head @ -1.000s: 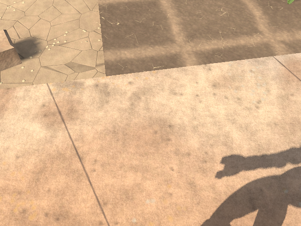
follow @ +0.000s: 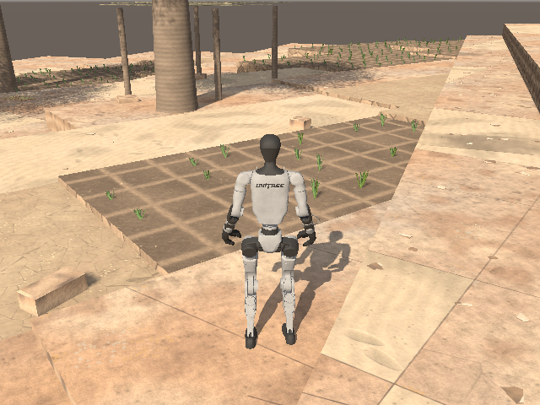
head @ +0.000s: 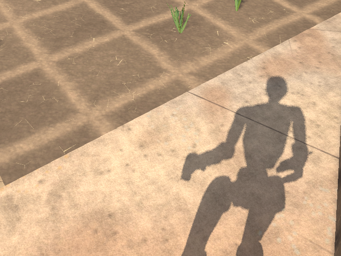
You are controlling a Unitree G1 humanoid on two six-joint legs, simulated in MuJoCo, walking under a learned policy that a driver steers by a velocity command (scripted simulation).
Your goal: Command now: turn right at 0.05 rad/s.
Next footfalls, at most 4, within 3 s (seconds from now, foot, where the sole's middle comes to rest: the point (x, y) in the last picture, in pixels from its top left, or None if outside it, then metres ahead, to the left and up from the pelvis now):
1.50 right None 0.21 -0.17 -0.77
2.00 left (162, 244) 0.56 0.07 -0.77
2.42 right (137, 151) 1.02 0.20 -0.77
2.88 left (48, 134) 1.14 0.66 -0.77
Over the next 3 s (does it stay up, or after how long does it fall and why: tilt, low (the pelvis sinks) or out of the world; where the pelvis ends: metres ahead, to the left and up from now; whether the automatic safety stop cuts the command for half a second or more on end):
stays up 1.15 0.53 0.00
